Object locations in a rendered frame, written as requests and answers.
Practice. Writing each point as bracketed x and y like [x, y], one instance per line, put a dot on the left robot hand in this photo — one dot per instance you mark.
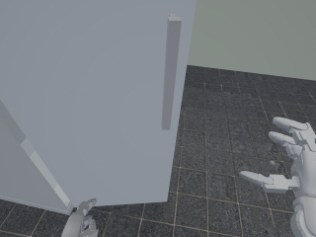
[77, 221]

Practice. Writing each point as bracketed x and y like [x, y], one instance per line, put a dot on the fridge door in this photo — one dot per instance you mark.
[84, 81]

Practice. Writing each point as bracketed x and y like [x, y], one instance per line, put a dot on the right robot hand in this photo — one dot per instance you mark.
[302, 148]

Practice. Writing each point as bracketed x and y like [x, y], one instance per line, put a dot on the robot right forearm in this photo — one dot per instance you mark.
[303, 221]

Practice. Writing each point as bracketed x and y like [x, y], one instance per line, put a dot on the handle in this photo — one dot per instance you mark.
[174, 25]

